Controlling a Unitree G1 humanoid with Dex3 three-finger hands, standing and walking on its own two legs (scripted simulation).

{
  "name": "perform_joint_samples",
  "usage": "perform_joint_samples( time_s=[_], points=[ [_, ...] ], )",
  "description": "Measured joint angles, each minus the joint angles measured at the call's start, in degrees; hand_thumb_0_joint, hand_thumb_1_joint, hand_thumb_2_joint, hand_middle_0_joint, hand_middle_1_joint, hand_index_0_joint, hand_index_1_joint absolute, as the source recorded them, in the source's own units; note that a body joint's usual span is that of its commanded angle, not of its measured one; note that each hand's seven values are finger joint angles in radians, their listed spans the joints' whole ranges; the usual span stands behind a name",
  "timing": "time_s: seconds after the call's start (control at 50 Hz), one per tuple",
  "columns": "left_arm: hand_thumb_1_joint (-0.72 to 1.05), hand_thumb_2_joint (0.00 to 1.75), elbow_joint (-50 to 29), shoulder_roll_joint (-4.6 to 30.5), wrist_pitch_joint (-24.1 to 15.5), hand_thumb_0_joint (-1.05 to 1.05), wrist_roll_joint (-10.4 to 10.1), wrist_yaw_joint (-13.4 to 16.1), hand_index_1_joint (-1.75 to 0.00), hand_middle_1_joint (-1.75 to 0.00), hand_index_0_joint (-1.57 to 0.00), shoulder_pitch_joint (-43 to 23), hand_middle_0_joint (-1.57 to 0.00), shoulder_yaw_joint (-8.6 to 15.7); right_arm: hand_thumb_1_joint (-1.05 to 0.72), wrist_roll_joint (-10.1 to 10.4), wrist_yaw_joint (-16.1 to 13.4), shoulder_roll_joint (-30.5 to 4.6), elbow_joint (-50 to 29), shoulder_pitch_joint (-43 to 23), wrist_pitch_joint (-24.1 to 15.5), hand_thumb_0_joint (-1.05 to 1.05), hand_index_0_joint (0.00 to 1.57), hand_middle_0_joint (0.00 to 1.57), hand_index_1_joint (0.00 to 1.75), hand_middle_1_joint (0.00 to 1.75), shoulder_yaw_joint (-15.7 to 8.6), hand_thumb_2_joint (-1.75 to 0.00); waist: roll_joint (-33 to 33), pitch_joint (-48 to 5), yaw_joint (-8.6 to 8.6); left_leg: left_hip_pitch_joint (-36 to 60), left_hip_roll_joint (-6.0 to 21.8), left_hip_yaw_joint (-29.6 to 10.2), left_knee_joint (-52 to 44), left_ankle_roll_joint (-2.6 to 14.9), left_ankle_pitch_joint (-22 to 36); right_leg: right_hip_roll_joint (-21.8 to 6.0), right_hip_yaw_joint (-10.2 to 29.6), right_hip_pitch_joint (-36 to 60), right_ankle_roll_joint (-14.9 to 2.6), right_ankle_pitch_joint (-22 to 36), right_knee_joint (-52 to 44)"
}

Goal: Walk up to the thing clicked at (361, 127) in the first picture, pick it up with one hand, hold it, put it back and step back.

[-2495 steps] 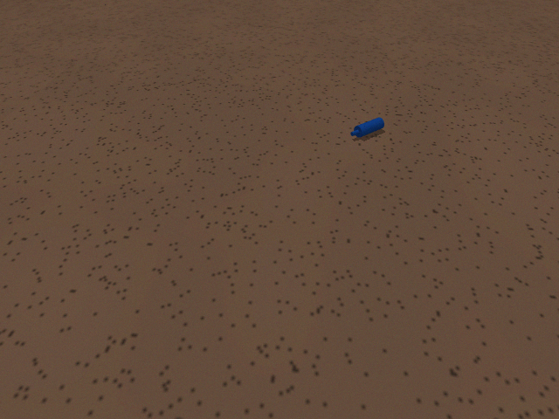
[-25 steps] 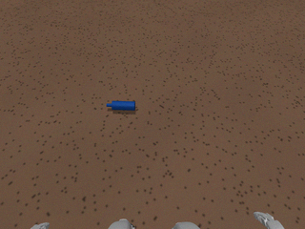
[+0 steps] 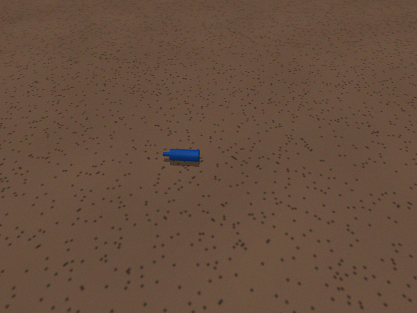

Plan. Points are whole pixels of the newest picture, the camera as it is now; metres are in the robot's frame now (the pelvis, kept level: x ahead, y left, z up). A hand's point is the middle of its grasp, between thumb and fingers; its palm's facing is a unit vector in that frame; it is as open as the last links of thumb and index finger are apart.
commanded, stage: step back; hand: left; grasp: from above
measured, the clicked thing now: (181, 154) +1.12 +0.21 -0.73
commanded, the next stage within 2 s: stand in 0.68 s
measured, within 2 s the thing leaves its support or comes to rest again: neither
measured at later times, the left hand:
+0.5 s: hand out of the picture +0.12 +0.26 -0.15, palm faces +0.05 -0.92 -0.38, open 7.4 cm
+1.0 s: hand out of the picture +0.13 +0.27 -0.14, palm faces +0.00 -0.94 -0.33, open 7.4 cm
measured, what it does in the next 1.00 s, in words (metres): steps on the spot: left foot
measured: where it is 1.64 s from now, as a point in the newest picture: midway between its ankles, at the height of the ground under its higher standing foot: outside the picture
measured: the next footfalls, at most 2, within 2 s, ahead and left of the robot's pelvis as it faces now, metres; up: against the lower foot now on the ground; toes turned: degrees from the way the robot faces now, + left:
left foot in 0.44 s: +0.12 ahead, +0.14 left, +0.00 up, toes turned +2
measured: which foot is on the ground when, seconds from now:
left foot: down 0.00-0.18, up 0.20-0.42, down 0.44-1.00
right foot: down 0.00-1.00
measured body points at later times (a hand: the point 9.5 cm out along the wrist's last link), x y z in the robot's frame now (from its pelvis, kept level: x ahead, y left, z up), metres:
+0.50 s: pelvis +0.04 +0.00 +0.00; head +0.07 -0.01 +0.45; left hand +0.11 +0.31 -0.12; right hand +0.12 -0.31 -0.13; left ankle +0.08 +0.13 -0.73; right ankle +0.04 -0.12 -0.73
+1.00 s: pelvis +0.05 +0.02 +0.02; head +0.05 +0.02 +0.47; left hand +0.13 +0.32 -0.11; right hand +0.17 -0.28 -0.10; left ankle +0.08 +0.13 -0.73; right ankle +0.04 -0.12 -0.73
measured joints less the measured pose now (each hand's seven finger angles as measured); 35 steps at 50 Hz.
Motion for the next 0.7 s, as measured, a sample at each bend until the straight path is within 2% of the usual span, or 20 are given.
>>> perform_joint_samples(
  time_s=[0.04, 0.1, 0.14, 0.18, 0.2, 0.24, 0.28, 0.34, 0.4, 0.46, 0.5, 0.56, 0.7],
  points=[
    [0.91, 0.9, 0.4, 0.24, -0.06, 0.01, -0.08, -0.15, -0.3, -0.3, -0.2, -0.5, -0.2, 0.07, -0.91, -0.01, 0.02, 0.54, -0.8, -0.04, -0.56, 0.0, 0.21, 0.21, 0.3, 0.3, 0.2, -0.89, -0.25, -0.08, -0.62, 0.43, 0.44, -0.08, -0.51, 0.19, -0.02, 0.65, 0.3, -1.66, -0.25, -1.53, 3.03],
    [0.91, 0.9, 0.43, 0.23, -0.95, 0.01, -0.18, -0.49, -0.3, -0.3, -0.2, -1.28, -0.2, 0.23, -0.9, -0.05, 0.1, 0.63, -1.26, -0.38, -0.64, 0.0, 0.21, 0.21, 0.3, 0.3, 0.38, -0.89, -0.15, -0.06, -1.24, 0.91, 1.25, -0.15, -0.94, -0.6, 0.04, 0.48, -0.38, -2.45, 0.03, -0.26, 0.25],
    [0.91, 0.9, 0.51, -0.04, -1.62, 0.01, -0.15, -0.56, -0.3, -0.3, -0.2, -1.78, -0.2, 0.35, -0.9, 0.08, 0.17, 0.24, -1.39, -0.62, -0.17, 0.0, 0.21, 0.21, 0.3, 0.31, 0.43, -0.89, 0.45, -0.04, -1.55, 0.76, 2.0, -0.37, 0.27, -1.32, -0.86, 0.71, -1.19, -1.05, 0.2, 3.45, -5.56],
    [0.91, 0.9, 0.78, -0.74, -2.39, 0.01, 0.15, -0.19, -0.3, -0.3, -0.2, -2.47, -0.2, 0.42, -0.9, 0.56, -0.1, -0.42, -1.19, -0.85, 0.69, 0.0, 0.21, 0.21, 0.3, 0.31, 0.52, -0.89, 2.17, 0.16, -1.65, -0.12, 3.44, -1.36, 3.74, -1.89, -3.04, 2.01, -2.49, 0.79, 0.0, 12.08, -9.68],
    [0.91, 0.9, 0.79, -1.17, -2.73, 0.01, 0.44, 0.01, -0.3, -0.3, -0.2, -2.69, -0.2, 0.37, -0.9, 0.78, -0.43, -0.57, -0.85, -0.88, 1.19, 0.0, 0.21, 0.21, 0.3, 0.3, 0.55, -0.9, 2.88, -0.12, -1.59, -1.17, 3.37, -2.73, 6.31, -1.55, -5.69, 2.5, -3.1, 0.89, -0.21, 12.38, -9.54],
    [0.91, 0.9, 0.61, -1.75, -3.03, 0.01, 0.72, 0.09, -0.3, -0.3, -0.2, -3.03, -0.2, 0.15, -0.91, 0.94, -0.98, -0.47, -0.02, -1.04, 1.81, 0.0, 0.21, 0.21, 0.3, 0.3, 0.68, -0.9, 2.65, -0.58, -0.85, -3.74, 1.53, -4.23, 12.69, -1.31, -11.0, 2.14, -3.17, 0.95, -0.8, 11.01, -9.05],
    [0.91, 0.9, 0.49, -2.56, -3.29, 0.01, 0.52, 0.31, -0.3, -0.3, -0.2, -3.39, -0.2, -0.18, -0.91, 1.06, -1.13, -0.83, 0.42, -1.07, 1.63, 0.0, 0.21, 0.21, 0.3, 0.3, 0.78, -0.9, 2.8, -0.38, -0.4, -5.59, 0.87, -4.28, 16.42, -1.2, -11.81, 1.6, -3.36, 1.95, -0.86, 10.74, -10.02],
    [0.91, 0.9, 0.61, -3.27, -3.65, 0.01, 0.4, 0.38, -0.3, -0.3, -0.2, -3.66, -0.2, -0.74, -0.91, 0.95, -1.06, -1.42, 0.99, -1.34, 1.23, 0.0, 0.21, 0.21, 0.3, 0.3, 0.84, -0.9, 3.21, -0.11, -0.01, -6.6, 1.66, -3.73, 15.14, -1.26, -10.74, 1.05, -3.63, 2.97, -0.38, 10.76, -11.24],
    [0.9, 0.9, 0.93, -3.01, -3.23, 0.01, 0.22, 0.35, -0.3, -0.3, -0.21, -4.17, -0.2, -1.0, -0.91, 0.83, -0.94, -1.4, 1.58, -2.02, 0.98, 0.0, 0.21, 0.21, 0.3, 0.3, 0.83, -0.9, 2.72, 0.46, 0.0, -5.09, 2.97, -1.46, 8.28, -1.41, -8.07, 0.17, -3.77, 3.16, 0.15, 9.82, -10.58],
    [0.9, 0.9, 1.27, -2.48, -2.29, 0.01, -0.45, 0.55, -0.3, -0.3, -0.21, -5.1, -0.2, -1.09, -0.91, 0.54, -1.22, -1.15, 2.36, -3.03, 0.44, 0.0, 0.21, 0.21, 0.3, 0.3, 0.63, -0.9, 1.99, 1.4, -0.31, -2.35, 2.99, 0.22, 0.31, -1.72, 3.2, -0.89, -3.8, 2.55, 1.11, 7.74, -7.6],
    [0.9, 0.9, 1.73, -2.18, -1.52, 0.01, -1.08, 0.73, -0.3, -0.3, -0.21, -5.63, -0.2, -1.14, -0.91, 0.6, -1.35, -0.43, 3.03, -3.98, 0.38, 0.0, 0.21, 0.2, 0.3, 0.3, 0.86, -0.9, 1.12, 1.58, 0.0, -2.29, 2.72, 0.96, 1.03, -2.09, 2.31, -1.28, -3.11, 2.57, 1.67, 7.37, -7.27],
    [0.91, 0.9, 3.06, -1.98, -1.05, 0.01, -1.2, 0.8, -0.3, -0.3, -0.2, -6.32, -0.2, -1.39, -0.91, 1.0, -1.16, 0.41, 3.9, -5.57, 0.6, 0.0, 0.21, 0.21, 0.3, 0.3, 1.67, -0.9, 1.46, 1.1, -0.02, -2.31, 3.77, 0.85, 1.91, -2.15, 0.57, -0.18, -3.24, 3.93, 1.91, 8.3, -9.75],
    [0.91, 0.9, 5.83, -1.81, -1.61, 0.01, -1.34, 0.73, -0.3, -0.3, -0.2, -7.98, -0.2, -1.93, -0.91, 1.49, -1.0, 1.93, 5.39, -9.7, 0.49, 0.0, 0.21, 0.21, 0.3, 0.3, 2.78, -0.9, 0.95, 0.3, -0.24, -0.08, 3.84, 1.19, -1.49, -1.74, 1.64, 0.04, -3.07, 6.93, 2.43, 10.71, -15.17]
  ],
)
